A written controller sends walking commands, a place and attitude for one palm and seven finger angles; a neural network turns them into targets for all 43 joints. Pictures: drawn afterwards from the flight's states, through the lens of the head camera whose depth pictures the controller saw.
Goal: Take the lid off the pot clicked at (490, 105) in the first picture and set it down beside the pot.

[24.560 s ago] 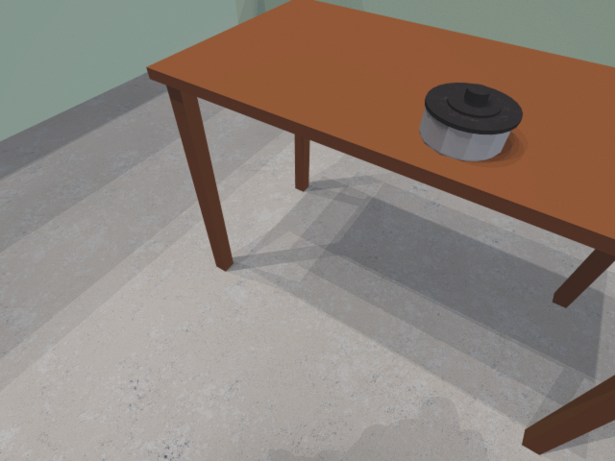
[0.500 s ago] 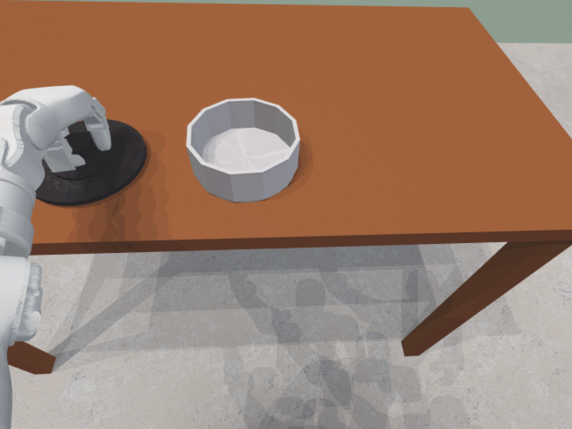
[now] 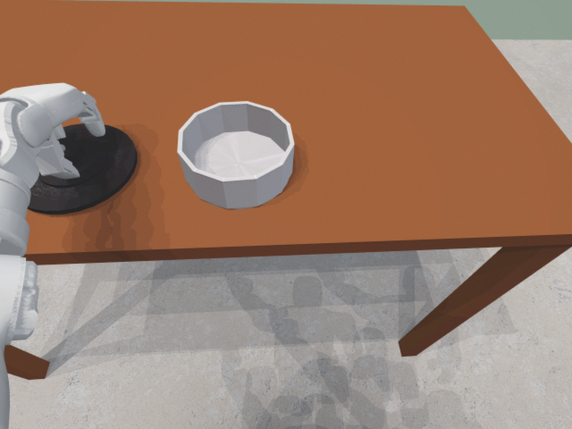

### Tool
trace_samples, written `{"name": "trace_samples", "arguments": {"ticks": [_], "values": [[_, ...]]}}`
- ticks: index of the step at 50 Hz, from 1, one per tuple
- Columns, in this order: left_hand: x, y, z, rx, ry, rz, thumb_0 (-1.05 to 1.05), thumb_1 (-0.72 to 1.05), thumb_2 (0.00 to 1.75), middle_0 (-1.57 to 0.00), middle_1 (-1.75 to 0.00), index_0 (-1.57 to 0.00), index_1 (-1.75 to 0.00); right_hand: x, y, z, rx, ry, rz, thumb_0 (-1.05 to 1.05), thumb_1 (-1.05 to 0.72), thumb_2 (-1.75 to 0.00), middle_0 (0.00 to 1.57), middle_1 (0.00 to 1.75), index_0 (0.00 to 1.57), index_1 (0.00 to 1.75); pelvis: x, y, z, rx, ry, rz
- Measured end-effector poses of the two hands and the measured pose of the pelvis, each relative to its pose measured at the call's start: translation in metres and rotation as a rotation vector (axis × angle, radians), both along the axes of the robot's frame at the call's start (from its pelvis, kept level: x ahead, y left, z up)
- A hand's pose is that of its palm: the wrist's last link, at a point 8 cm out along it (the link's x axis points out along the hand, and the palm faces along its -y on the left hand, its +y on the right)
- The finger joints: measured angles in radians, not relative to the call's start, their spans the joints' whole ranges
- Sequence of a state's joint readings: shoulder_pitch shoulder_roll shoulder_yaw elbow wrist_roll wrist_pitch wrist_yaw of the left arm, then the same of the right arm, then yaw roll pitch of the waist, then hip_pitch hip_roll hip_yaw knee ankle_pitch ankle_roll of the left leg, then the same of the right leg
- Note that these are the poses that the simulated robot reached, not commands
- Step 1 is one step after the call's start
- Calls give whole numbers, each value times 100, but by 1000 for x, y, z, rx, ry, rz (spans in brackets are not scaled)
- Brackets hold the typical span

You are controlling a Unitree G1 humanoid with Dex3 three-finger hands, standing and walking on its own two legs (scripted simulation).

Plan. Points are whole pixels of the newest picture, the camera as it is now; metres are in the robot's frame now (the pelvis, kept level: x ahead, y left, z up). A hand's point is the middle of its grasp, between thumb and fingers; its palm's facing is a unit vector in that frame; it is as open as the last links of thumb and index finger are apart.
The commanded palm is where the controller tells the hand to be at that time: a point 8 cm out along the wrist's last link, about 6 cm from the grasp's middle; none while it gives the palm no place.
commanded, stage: open the fingers wide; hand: left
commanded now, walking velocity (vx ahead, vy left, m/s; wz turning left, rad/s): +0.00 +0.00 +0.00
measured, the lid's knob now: (66, 152) +0.48 +0.30 +0.11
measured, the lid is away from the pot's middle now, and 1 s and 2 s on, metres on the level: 0.24 0.24 0.24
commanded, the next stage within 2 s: raise the empty hand in 0.24 s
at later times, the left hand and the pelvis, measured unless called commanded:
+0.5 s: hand (56, 146) +0.45 +0.29 +0.15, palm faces -0.34 -0.07 -0.94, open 11.0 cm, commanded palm +0.45 +0.28 +0.21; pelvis +0.00 +0.00 +0.00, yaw +1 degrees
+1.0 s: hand (31, 104) +0.46 +0.29 +0.20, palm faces -0.29 -0.07 -0.95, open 11.1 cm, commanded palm +0.45 +0.28 +0.26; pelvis +0.00 +0.00 +0.01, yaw +1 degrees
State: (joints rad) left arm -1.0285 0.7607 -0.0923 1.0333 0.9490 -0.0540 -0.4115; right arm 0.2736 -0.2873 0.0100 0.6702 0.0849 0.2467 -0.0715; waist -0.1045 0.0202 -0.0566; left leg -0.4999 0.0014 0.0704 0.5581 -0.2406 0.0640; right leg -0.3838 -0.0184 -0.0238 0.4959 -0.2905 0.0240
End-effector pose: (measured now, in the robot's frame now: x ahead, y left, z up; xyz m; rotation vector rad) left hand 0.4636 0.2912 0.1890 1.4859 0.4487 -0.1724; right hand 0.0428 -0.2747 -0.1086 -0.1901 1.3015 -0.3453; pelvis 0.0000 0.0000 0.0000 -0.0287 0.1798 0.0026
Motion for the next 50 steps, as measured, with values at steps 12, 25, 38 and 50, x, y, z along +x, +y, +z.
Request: {"name": "trace_samples", "arguments": {"ticks": [12, 25, 38, 50], "values": [[1, -4, 0, 11, -5, -18, 0, -10, 91, -50, -62, -49, -62, 7, 1, -2, 19, -6, -2, 1, -91, -90, 20, 30, 20, 30, 4, -1, 0, 0, 3, -1], [-14, -5, 14, 16, -46, -21, 0, -13, 92, -51, -59, -50, -59, 27, 2, 1, 29, -69, 37, 1, -91, -90, 20, 30, 20, 30, -1, -4, 2, 1, -21, 11], [-20, -9, 47, 29, -60, 20, 0, -14, 92, -51, -59, -50, -58, 28, 2, 3, 33, -87, 55, 1, -91, -90, 20, 30, 20, 30, -7, -6, 4, 5, -50, 20], [-10, -6, 74, 39, -91, 47, 0, -14, 92, -51, -59, -50, -58, 13, -2, 4, 21, -56, 37, 1, -91, -90, 20, 30, 20, 30, -5, -4, 6, 6, -47, 16]]}}
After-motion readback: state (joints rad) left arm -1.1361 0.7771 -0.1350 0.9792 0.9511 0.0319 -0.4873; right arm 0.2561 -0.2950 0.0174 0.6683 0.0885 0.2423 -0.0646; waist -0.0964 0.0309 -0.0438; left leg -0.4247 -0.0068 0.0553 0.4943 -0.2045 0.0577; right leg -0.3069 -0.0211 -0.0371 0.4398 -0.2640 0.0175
